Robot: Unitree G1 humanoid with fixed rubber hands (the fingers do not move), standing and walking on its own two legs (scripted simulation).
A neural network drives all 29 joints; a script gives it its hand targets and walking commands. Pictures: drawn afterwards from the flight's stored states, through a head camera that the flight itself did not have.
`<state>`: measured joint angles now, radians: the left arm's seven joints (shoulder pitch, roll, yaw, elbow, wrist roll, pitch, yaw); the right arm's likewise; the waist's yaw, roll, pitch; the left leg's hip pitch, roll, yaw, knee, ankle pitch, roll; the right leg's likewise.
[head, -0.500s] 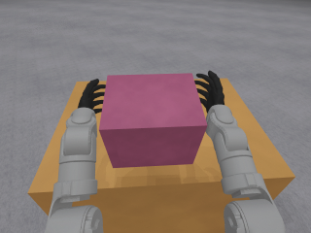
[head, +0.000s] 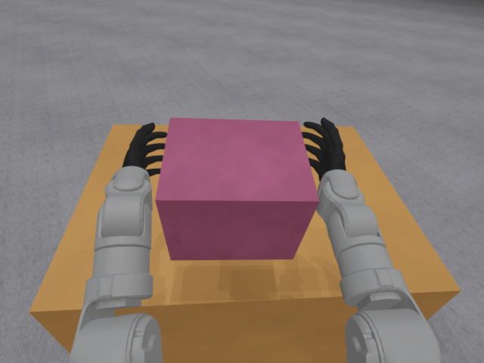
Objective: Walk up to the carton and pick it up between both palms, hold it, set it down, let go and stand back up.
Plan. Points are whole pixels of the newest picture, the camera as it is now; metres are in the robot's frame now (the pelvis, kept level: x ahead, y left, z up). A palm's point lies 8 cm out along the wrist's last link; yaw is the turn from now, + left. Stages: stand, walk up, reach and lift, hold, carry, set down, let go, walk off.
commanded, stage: hold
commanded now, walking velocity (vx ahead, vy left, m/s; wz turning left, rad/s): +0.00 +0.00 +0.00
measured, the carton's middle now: (234, 191) +0.38 +0.01 +0.12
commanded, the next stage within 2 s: set down in 0.54 s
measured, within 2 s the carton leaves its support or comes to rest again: neither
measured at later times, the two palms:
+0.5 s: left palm (127, 184) +0.33 +0.16 +0.18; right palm (337, 168) +0.34 -0.14 +0.20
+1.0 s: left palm (136, 187) +0.37 +0.17 +0.13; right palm (320, 179) +0.38 -0.14 +0.14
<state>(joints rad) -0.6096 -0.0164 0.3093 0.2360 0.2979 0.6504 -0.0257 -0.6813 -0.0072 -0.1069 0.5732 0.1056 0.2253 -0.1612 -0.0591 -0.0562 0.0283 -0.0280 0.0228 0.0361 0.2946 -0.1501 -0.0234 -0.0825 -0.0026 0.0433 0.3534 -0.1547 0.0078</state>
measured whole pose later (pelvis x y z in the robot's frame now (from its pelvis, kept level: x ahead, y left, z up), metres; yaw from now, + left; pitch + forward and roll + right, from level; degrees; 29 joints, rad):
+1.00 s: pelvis +0.01 +0.00 +0.00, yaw +0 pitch -6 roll +1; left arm -0.47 -0.04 0.30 0.20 0.32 0.48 -0.03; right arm -0.60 0.01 -0.06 0.59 0.13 0.05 -0.14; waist -0.04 -0.04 0.06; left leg -0.02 0.02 0.04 0.27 -0.15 -0.03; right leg -0.08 0.00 0.04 0.35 -0.17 0.00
